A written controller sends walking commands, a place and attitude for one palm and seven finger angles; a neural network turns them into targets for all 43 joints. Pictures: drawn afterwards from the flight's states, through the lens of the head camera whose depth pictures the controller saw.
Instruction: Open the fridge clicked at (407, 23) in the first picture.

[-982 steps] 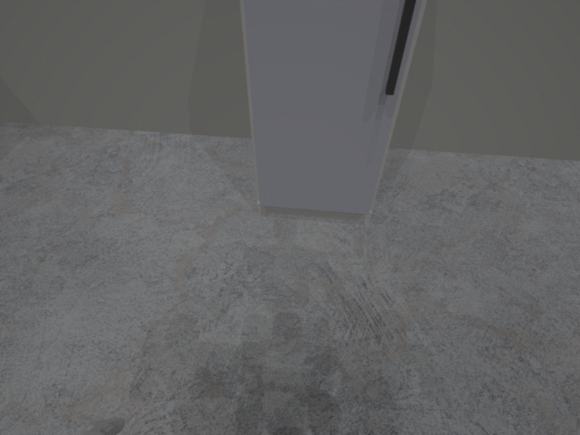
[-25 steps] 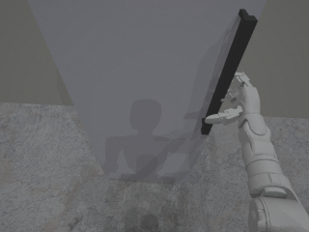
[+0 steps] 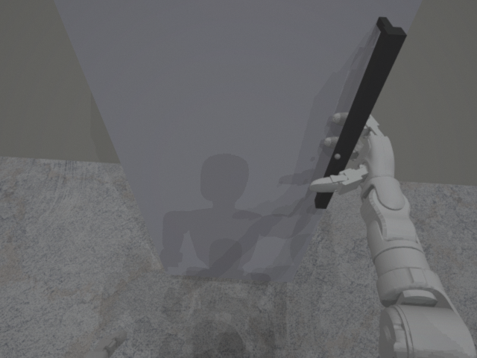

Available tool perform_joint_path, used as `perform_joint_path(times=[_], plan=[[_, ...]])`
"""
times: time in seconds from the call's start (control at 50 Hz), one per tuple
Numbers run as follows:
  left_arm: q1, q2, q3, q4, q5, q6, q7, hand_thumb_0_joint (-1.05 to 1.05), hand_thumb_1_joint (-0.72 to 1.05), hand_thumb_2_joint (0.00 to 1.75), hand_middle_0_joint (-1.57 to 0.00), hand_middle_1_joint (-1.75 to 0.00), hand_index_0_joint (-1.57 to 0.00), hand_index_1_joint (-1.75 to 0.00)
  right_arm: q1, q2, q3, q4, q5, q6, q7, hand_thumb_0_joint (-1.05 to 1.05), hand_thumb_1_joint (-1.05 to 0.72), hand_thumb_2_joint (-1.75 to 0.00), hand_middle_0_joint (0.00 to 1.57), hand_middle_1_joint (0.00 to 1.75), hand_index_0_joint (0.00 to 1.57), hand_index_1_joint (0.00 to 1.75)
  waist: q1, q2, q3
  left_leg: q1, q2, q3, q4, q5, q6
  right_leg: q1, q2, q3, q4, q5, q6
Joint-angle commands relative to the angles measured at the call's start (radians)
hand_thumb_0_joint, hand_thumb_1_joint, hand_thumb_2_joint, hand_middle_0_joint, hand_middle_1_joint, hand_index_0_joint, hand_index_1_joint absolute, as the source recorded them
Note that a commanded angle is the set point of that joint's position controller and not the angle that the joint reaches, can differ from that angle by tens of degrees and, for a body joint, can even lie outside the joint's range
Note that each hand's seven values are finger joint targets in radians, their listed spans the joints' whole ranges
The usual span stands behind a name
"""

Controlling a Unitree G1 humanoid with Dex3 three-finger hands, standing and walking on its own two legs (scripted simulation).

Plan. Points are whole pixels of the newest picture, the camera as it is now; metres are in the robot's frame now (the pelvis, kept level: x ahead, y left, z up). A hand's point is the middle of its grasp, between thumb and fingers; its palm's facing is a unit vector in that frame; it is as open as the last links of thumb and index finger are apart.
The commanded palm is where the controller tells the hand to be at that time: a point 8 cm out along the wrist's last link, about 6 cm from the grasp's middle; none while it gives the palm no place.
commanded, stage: slide the fingers in behind the handle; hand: right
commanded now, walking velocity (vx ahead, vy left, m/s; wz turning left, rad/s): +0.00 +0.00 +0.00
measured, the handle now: (344, 134) +0.49 -0.13 +0.13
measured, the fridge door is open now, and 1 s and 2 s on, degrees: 0 0 1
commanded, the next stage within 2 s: grip the handle and tug to test in 0.44 s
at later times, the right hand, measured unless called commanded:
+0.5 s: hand (338, 155) +0.44 -0.11 +0.13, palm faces -0.05 +1.00 +0.00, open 13.9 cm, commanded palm +0.41 -0.17 +0.13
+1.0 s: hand (337, 156) +0.43 -0.11 +0.13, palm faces -0.04 +1.00 +0.00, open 9.1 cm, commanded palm +0.40 -0.16 +0.13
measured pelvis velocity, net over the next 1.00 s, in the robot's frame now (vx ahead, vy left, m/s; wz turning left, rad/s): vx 0.00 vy -0.01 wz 0.01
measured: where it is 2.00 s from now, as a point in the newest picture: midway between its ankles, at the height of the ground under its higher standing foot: outside the picture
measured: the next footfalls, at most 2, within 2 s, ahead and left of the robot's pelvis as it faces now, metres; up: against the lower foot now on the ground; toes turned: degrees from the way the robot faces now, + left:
none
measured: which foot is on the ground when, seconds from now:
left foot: down 0.00-1.00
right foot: down 0.00-1.00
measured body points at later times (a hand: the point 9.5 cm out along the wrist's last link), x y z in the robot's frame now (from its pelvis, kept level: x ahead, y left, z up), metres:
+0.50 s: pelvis +0.00 -0.01 +0.00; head +0.03 +0.00 +0.45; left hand +0.09 +0.25 -0.12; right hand +0.44 -0.17 +0.13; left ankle +0.01 +0.10 -0.73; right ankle +0.00 -0.12 -0.73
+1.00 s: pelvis +0.00 -0.01 +0.00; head +0.02 +0.00 +0.45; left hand +0.10 +0.24 -0.11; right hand +0.43 -0.16 +0.13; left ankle +0.01 +0.10 -0.73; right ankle +0.00 -0.12 -0.73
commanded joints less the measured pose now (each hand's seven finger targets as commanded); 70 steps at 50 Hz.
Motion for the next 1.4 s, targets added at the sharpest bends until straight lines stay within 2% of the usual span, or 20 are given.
perform_joint_path(times=[0.0, 0.04, 0.08, 0.12, 0.24, 0.4, 0.44, 0.52, 0.62, 0.64, 0.76, 0.78, 0.82, 0.94, 1.0, 1.12, 1.14, 1.22, 1.26, 1.38], plan=[[-0.01, 0.128, 0.049, -0.118, 0.004, -0.04, 0.008, 0.0, 0.9, 0.9, -0.2, -0.3, -0.2, -0.3, -0.463, -0.188, -0.059, -0.239, 0.01, -0.074, -0.007, 0.0, 0.5, -0.3, 0.3, 1.2, 0.3, 1.2, -0.002, 0.053, -0.309, 0.142, -0.005, -0.065, -0.085, 0.312, -0.008, 0.098, 0.037, 0.047, -0.063, 0.193, -0.034], [-0.007, 0.13, 0.049, -0.116, 0.006, -0.038, 0.009, 0.0, 0.9, 0.9, -0.2, -0.3, -0.2, -0.3, -0.458, -0.208, -0.07, -0.243, 0.006, -0.079, -0.01, 0.0, 0.5, -0.3, 0.3, 1.2, 0.3, 1.2, -0.006, 0.053, -0.316, 0.157, -0.003, -0.064, -0.082, 0.312, -0.006, 0.098, 0.036, 0.05, -0.061, 0.199, -0.035], [-0.011, 0.124, 0.046, -0.117, 0.002, -0.04, 0.009, 0.0, 0.9, 0.9, -0.2, -0.3, -0.2, -0.3, -0.473, -0.152, -0.02, -0.237, 0.008, -0.078, -0.001, 0.0, 0.5, -0.3, 0.3, 1.2, 0.3, 1.2, 0.013, 0.055, -0.294, 0.129, -0.008, -0.062, -0.089, 0.303, -0.01, 0.105, 0.034, 0.047, -0.065, 0.186, -0.034], [-0.005, 0.127, 0.049, -0.107, 0.001, -0.043, 0.01, 0.0, 0.9, 0.9, -0.2, -0.3, -0.2, -0.3, -0.506, -0.149, -0.015, -0.226, 0.009, -0.078, 0.0, 0.0, 0.5, -0.3, 0.3, 1.2, 0.3, 1.2, 0.019, 0.046, -0.291, 0.104, -0.01, -0.056, -0.087, 0.284, -0.005, 0.12, 0.033, 0.057, -0.065, 0.181, -0.033], [0.009, 0.135, 0.049, -0.101, 0.005, -0.042, 0.011, 0.0, 0.9, 0.9, -0.2, -0.3, -0.2, -0.3, -0.498, -0.179, -0.046, -0.174, 0.008, -0.073, -0.005, 0.0, 0.5, -0.3, 0.3, 1.2, 0.3, 1.2, 0.011, 0.055, -0.298, 0.109, -0.008, -0.054, -0.082, 0.272, -0.004, 0.106, 0.032, 0.059, -0.062, 0.184, -0.032], [0.015, 0.127, 0.054, -0.107, 0.006, -0.047, -0.001, 0.0, 0.9, 0.9, -0.2, -0.3, -0.2, -0.3, -0.5, -0.102, 0.009, -0.22, 0.006, -0.085, -0.008, 0.0, 0.5, -0.3, 0.3, 1.2, 0.3, 1.2, 0.014, 0.017, -0.341, 0.084, -0.017, -0.042, -0.061, 0.32, 0.0, 0.164, 0.025, 0.066, -0.053, 0.261, -0.026], [0.025, 0.135, 0.054, -0.098, 0.009, -0.042, 0.002, 0.0, 0.9, 0.9, -0.2, -0.3, -0.2, -0.3, -0.494, -0.148, -0.027, -0.192, 0.004, -0.078, -0.016, 0.0, 0.5, -0.3, 0.3, 1.2, 0.3, 1.2, 0.015, 0.071, -0.311, 0.098, -0.016, -0.039, -0.067, 0.312, -0.002, 0.133, 0.024, 0.069, -0.057, 0.249, -0.028], [0.014, 0.129, 0.052, -0.103, 0.005, -0.042, 0.003, 0.0, 0.9, 0.9, -0.2, -0.3, -0.2, -0.3, -0.514, -0.123, -0.003, -0.217, -0.002, -0.076, -0.018, 0.0, 0.5, -0.3, 0.3, 1.2, 0.3, 1.2, 0.015, 0.036, -0.306, 0.077, -0.017, -0.038, -0.064, 0.292, 0.0, 0.139, 0.023, 0.071, -0.061, 0.234, -0.024], [0.01, 0.125, 0.055, -0.107, 0.008, -0.046, -0.004, 0.0, 0.9, 0.9, -0.2, -0.3, -0.2, -0.3, -0.495, -0.083, 0.021, -0.256, -0.001, -0.075, -0.026, 0.0, 0.27, -0.4, 0.32, 1.23, 0.32, 1.23, 0.011, 0.015, -0.334, 0.07, -0.019, -0.034, -0.058, 0.313, 0.002, 0.18, 0.019, 0.074, -0.054, 0.28, -0.021], [0.017, 0.13, 0.056, -0.105, 0.009, -0.043, -0.003, 0.0, 0.9, 0.9, -0.2, -0.3, -0.2, -0.3, -0.468, -0.11, -0.001, -0.238, -0.001, -0.071, -0.028, 0.0, 0.22, -0.42, 0.33, 1.24, 0.33, 1.24, 0.007, 0.054, -0.33, 0.091, -0.018, -0.034, -0.059, 0.32, 0.002, 0.164, 0.019, 0.076, -0.053, 0.285, -0.024], [0.005, 0.127, 0.052, -0.116, 0.008, -0.034, -0.003, 0.0, 0.9, 0.9, -0.2, -0.3, -0.2, -0.3, -0.458, -0.136, -0.02, -0.265, -0.012, -0.059, -0.04, 0.0, -0.06, -0.54, 0.36, 1.28, 0.36, 1.28, 0.002, 0.06, -0.307, 0.109, -0.019, -0.038, -0.063, 0.332, 0.0, 0.139, 0.022, 0.067, -0.062, 0.273, -0.026], [-0.003, 0.124, 0.052, -0.121, 0.009, -0.034, -0.003, 0.0, 0.9, 0.9, -0.2, -0.3, -0.2, -0.3, -0.442, -0.131, -0.022, -0.271, -0.011, -0.057, -0.041, 0.0, -0.11, -0.56, 0.36, 1.29, 0.36, 1.29, -0.008, 0.03, -0.316, 0.113, -0.017, -0.041, -0.063, 0.33, 0.001, 0.141, 0.025, 0.062, -0.062, 0.269, -0.024], [-0.005, 0.12, 0.051, -0.12, 0.008, -0.036, -0.003, 0.0, 0.9, 0.9, -0.2, -0.3, -0.2, -0.3, -0.459, -0.103, 0.006, -0.294, -0.01, -0.059, -0.041, 0.0, -0.2, -0.6, 0.38, 1.3, 0.38, 1.3, 0.002, 0.036, -0.317, 0.108, -0.018, -0.037, -0.062, 0.332, 0.002, 0.155, 0.022, 0.067, -0.062, 0.278, -0.023], [-0.011, 0.125, 0.051, -0.126, 0.008, -0.033, 0.001, 0.0, 0.9, 0.9, -0.2, -0.3, -0.2, -0.3, -0.395, -0.127, -0.018, -0.286, -0.003, -0.049, -0.035, 0.0, -0.48, -0.72, 0.41, 1.34, 0.41, 1.34, -0.007, 0.076, -0.305, 0.141, -0.015, -0.041, -0.075, 0.338, 0.0, 0.131, 0.025, 0.059, -0.065, 0.259, -0.029], [-0.025, 0.12, 0.05, -0.13, 0.004, -0.034, 0.001, 0.0, 0.9, 0.9, -0.2, -0.3, -0.2, -0.3, -0.414, -0.11, 0.003, -0.328, -0.002, -0.048, -0.026, 0.0, -0.62, -0.78, 0.42, 1.36, 0.42, 1.36, -0.004, 0.02, -0.313, 0.128, -0.015, -0.044, -0.078, 0.336, 0.0, 0.157, 0.028, 0.057, -0.067, 0.258, -0.027], [-0.03, 0.12, 0.049, -0.133, 0.005, -0.038, 0.0, 0.0, 0.9, 0.9, -0.2, -0.3, -0.2, -0.3, -0.379, -0.101, 0.002, -0.334, 0.008, -0.047, -0.025, 0.0, -0.9, -0.9, 0.45, 1.4, 0.45, 1.4, -0.013, 0.042, -0.312, 0.138, -0.016, -0.043, -0.081, 0.34, 0.002, 0.158, 0.029, 0.058, -0.068, 0.259, -0.027], [-0.025, 0.126, 0.051, -0.129, 0.007, -0.035, 0.003, 0.0, 0.9, 0.9, -0.2, -0.3, -0.2, -0.3, -0.384, -0.113, 0.003, -0.327, 0.006, -0.05, -0.025, 0.0, -0.9, -0.9, 0.45, 1.4, 0.45, 1.4, -0.002, 0.084, -0.305, 0.153, -0.014, -0.043, -0.085, 0.345, -0.002, 0.146, 0.028, 0.056, -0.067, 0.258, -0.031], [-0.034, 0.12, 0.05, -0.131, 0.005, -0.037, 0.003, 0.0, 0.9, 0.9, -0.2, -0.3, -0.2, -0.3, -0.391, -0.098, 0.014, -0.341, 0.006, -0.051, -0.019, 0.0, -0.9, -0.9, 0.45, 1.4, 0.45, 1.4, -0.006, 0.031, -0.311, 0.143, -0.015, -0.049, -0.083, 0.361, -0.001, 0.161, 0.031, 0.051, -0.068, 0.267, -0.03], [-0.029, 0.124, 0.051, -0.134, 0.007, -0.033, 0.004, 0.0, 0.9, 0.9, -0.2, -0.3, -0.2, -0.3, -0.359, -0.144, -0.028, -0.345, 0.001, -0.052, -0.022, 0.0, -0.9, -0.9, 0.45, 1.4, 0.45, 1.4, -0.017, 0.053, -0.329, 0.175, -0.013, -0.051, -0.081, 0.386, -0.003, 0.152, 0.032, 0.047, -0.069, 0.283, -0.032], [-0.029, 0.124, 0.049, -0.128, 0.005, -0.025, 0.008, 0.0, 0.9, 0.9, -0.2, -0.3, -0.2, -0.3, -0.405, -0.15, -0.02, -0.335, 0.002, -0.047, -0.017, 0.0, -0.9, -0.9, 0.45, 1.4, 0.45, 1.4, -0.004, 0.04, -0.298, 0.156, -0.013, -0.052, -0.092, 0.356, -0.004, 0.144, 0.034, 0.05, -0.075, 0.251, -0.032]])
